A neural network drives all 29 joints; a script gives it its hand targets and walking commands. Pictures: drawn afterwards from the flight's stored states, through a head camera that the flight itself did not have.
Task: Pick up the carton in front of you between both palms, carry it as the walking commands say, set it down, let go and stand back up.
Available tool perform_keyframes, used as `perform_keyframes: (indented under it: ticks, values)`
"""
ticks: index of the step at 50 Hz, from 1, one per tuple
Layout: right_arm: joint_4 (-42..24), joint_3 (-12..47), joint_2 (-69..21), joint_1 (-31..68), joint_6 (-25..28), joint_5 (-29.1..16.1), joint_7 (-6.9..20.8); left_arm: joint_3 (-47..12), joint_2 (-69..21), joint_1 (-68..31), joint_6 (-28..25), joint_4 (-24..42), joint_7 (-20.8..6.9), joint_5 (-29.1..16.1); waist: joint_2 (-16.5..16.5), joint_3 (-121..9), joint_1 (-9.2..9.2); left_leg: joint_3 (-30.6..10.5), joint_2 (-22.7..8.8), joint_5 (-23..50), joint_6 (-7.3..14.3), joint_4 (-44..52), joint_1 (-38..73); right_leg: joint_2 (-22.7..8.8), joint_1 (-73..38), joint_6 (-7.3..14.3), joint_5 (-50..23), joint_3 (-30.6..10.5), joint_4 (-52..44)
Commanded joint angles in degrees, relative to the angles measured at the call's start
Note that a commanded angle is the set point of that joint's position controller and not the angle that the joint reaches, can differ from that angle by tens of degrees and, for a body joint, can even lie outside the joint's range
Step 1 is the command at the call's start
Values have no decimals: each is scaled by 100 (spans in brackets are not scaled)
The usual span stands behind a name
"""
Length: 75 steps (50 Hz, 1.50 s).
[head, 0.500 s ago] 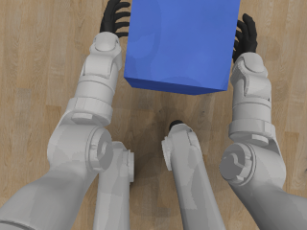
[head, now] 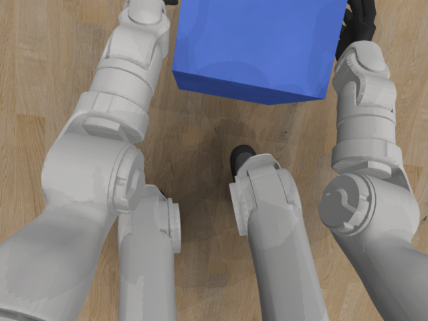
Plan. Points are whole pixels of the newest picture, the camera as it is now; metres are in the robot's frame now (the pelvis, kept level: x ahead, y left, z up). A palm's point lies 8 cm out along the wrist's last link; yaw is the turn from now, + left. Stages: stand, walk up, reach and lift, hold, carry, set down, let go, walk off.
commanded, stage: set down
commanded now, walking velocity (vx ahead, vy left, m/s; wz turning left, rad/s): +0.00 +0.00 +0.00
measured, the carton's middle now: (244, 34) +0.50 -0.18 -0.24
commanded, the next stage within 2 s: none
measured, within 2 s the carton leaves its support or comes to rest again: rests again in 0.48 s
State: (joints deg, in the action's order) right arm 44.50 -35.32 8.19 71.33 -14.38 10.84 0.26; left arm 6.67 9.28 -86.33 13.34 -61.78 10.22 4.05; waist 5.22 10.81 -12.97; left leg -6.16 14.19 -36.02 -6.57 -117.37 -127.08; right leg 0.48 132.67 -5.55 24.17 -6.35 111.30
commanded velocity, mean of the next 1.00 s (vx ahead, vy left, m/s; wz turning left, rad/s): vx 0.00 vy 0.00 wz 0.00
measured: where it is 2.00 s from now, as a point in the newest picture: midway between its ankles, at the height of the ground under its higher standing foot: (202, 217)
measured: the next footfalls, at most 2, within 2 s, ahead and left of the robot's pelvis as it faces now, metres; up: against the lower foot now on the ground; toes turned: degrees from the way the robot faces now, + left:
none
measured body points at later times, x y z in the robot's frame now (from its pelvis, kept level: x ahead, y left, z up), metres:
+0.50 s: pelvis +0.00 +0.01 -0.01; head +0.37 -0.05 +0.23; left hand +0.57 -0.03 -0.21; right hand +0.44 -0.32 -0.21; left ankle +0.09 +0.12 -0.38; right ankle +0.14 -0.15 -0.38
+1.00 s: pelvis +0.00 +0.01 -0.03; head +0.37 -0.04 +0.21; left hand +0.57 -0.03 -0.22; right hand +0.44 -0.32 -0.23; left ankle +0.09 +0.12 -0.38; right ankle +0.14 -0.15 -0.38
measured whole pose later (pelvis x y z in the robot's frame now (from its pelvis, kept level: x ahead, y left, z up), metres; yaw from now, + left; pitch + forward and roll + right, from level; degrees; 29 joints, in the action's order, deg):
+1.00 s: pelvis +0.00 +0.01 -0.03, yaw -2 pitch +40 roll -2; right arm 67.7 -32.7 16.4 78.8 -1.5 4.3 2.5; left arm -3.5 14.9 -91.5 6.3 -69.4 5.1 -3.0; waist 3.7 20.6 -12.8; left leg -3.8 10.0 -36.5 -3.5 -124.4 -127.8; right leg -3.3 132.0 -4.5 24.5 -3.8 116.5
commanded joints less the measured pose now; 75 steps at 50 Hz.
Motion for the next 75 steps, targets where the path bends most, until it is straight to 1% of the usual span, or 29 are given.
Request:
perform_keyframes:
  ticks: [1, 7, 13, 18, 23, 30, 37, 41, 43, 45, 46, 47, 48, 49, 50, 51, 53, 55, 57, 61, 64, 67, 69, 70, 72, 75]
  values:
    - [-121, 1988, -3424, 3341, 198, -488, 1395, -1351, -5092, -2554, -310, 620, -1336, -467, 1093, -6416, -950, 1072, -114, 1374, 388, 1097, 1838, 290, -4150, 306, -2321, 1275, -479]
    - [-115, 1797, -3016, 3435, 325, -476, 1435, -1448, -4992, -2587, -367, 594, -1278, -514, 1224, -6253, -1017, 911, -170, 1606, 384, 1078, 2069, 186, -3608, 372, -2180, 1276, -373]
    - [-26, 1816, -2676, 3546, 455, -532, 1407, -1540, -4784, -2654, -432, 587, -1265, -678, 1058, -5947, -1051, 814, -193, 1616, 403, 995, 1990, 128, -3481, 410, -2097, 1257, -285]
    - [116, 1853, -2509, 3582, 539, -608, 1376, -1504, -4552, -2589, -483, 452, -1266, -714, 952, -5664, -1002, 803, -207, 1527, 433, 900, 1861, 113, -3437, 414, -2037, 1208, -225]
    - [277, 1882, -2426, 3529, 616, -689, 1333, -1500, -4369, -2570, -559, 396, -1309, -736, 913, -5393, -958, 825, -227, 1432, 469, 792, 1610, 129, -3453, 430, -2062, 1133, -167]
    - [706, 1598, -2125, 3192, 665, -569, 1212, -1361, -3889, -2552, -642, 185, -1377, -621, 1066, -4745, -890, 840, -252, 1014, 495, 745, 1237, 126, -3216, 474, -1709, 1028, -116]
    - [1095, 1326, -1653, 3023, 714, -458, 1111, -1107, -3260, -2403, -674, -209, -1376, -477, 979, -4173, -789, 755, -291, 704, 552, 720, 1105, 95, -2881, 531, -1229, 994, -67]
    - [1400, 1114, -1289, 2811, 788, -431, 1040, -1089, -2782, -2403, -715, -323, -1328, -460, 883, -3957, -795, 690, -360, 622, 556, 690, 1109, 55, -2761, 525, -1114, 996, -20]
    - [1602, 992, -1014, 2648, 864, -449, 975, -1163, -2478, -2438, -740, -325, -1268, -503, 837, -3946, -837, 657, -416, 625, 525, 671, 1194, 22, -2765, 491, -1130, 1015, 9]
    - [1792, 829, -507, 2388, 1000, -496, 840, -1239, -1980, -2427, -765, -279, -1149, -591, 796, -4037, -920, 618, -482, 683, 467, 650, 1374, -24, -2853, 431, -1216, 1055, 31]
    - [1897, 692, -31, 2146, 1093, -536, 719, -1232, -1471, -2326, -788, -252, -1031, -652, 777, -4106, -971, 607, -531, 747, 423, 643, 1495, -56, -2907, 394, -1287, 1091, 39]
    - [2009, 529, 584, 1839, 1206, -589, 562, -1205, -777, -2187, -809, -211, -872, -711, 761, -4171, -1003, 582, -595, 827, 376, 643, 1642, -99, -2968, 362, -1359, 1114, 45]
    - [2107, 370, 1321, 1563, 1347, -660, 360, -1189, -24, -2041, -830, -214, -689, -784, 772, -4237, -1050, 552, -666, 906, 328, 639, 1760, -143, -3018, 343, -1453, 1125, 33]
    - [2231, 247, 1868, 1407, 1484, -745, 157, -1193, 560, -2001, -837, -227, -526, -840, 773, -4335, -1061, 513, -736, 997, 285, 634, 1868, -181, -3084, 333, -1558, 1114, 15]
    - [2272, 211, 2149, 1394, 1602, -846, 2, -1206, 832, -1977, -828, -234, -423, -868, 776, -4425, -1051, 496, -790, 1084, 254, 612, 1966, -204, -3150, 325, -1662, 1090, -7]
    - [2270, 266, 2301, 1462, 1692, -968, -86, -1234, 953, -1977, -817, -197, -373, -911, 797, -4501, -1006, 491, -828, 1172, 237, 581, 2031, -228, -3204, 324, -1777, 1062, -14]
    - [2231, 416, 2459, 1625, 1819, -1225, -144, -1299, 1066, -2042, -821, -46, -349, -988, 820, -4680, -923, 487, -904, 1357, 236, 502, 2110, -288, -3282, 343, -2052, 1010, 12]
    - [2147, 645, 2446, 1781, 1885, -1512, -119, -1420, 1029, -2158, -833, 190, -375, -1088, 822, -4856, -847, 501, -955, 1477, 259, 426, 2182, -318, -3405, 375, -2297, 951, 35]
    - [2061, 846, 2407, 1871, 1899, -1780, -80, -1525, 1012, -2245, -838, 433, -394, -1201, 798, -5082, -814, 538, -986, 1517, 281, 365, 2292, -325, -3628, 396, -2476, 910, 54]
    - [1773, 1014, 2477, 1822, 1815, -2106, -84, -1572, 1137, -2220, -782, 888, -345, -1300, 801, -5731, -854, 677, -976, 1424, 282, 255, 2658, -268, -4233, 400, -2679, 919, 32]
    - [1380, 1056, 2558, 1665, 1671, -2166, -145, -1477, 1270, -2197, -684, 1327, -271, -1253, 846, -6412, -913, 844, -906, 1256, 272, 256, 2926, -188, -4818, 382, -2724, 997, -62]
    - [826, 1106, 2562, 1465, 1453, -2145, -219, -1293, 1310, -2102, -529, 1713, -208, -1160, 833, -7064, -957, 1023, -797, 969, 274, 400, 3127, -90, -5453, 357, -2628, 1121, -239]
    - [454, 1151, 2503, 1386, 1258, -2094, -272, -1121, 1308, -2007, -388, 1843, -181, -1086, 712, -7314, -944, 1134, -713, 673, 293, 568, 3148, -25, -5840, 323, -2445, 1196, -416]
    - [352, 1189, 2432, 1363, 1146, -2056, -301, -1004, 1332, -1943, -307, 1790, -178, -1041, 601, -7239, -893, 1179, -679, 462, 320, 668, 3054, -1, -5933, 299, -2258, 1215, -517]
    - [264, 1282, 2206, 1369, 951, -1973, -352, -736, 1392, -1802, -181, 1519, -197, -941, 331, -6815, -724, 1222, -636, 68, 380, 859, 2756, 36, -5880, 248, -1767, 1232, -730]
    - [257, 1396, 1841, 1421, 799, -1876, -384, -357, 1438, -1548, -131, 942, -283, -769, -122, -6158, -461, 1229, -595, -167, 444, 1058, 2153, 80, -5767, 175, -1273, 1193, -994]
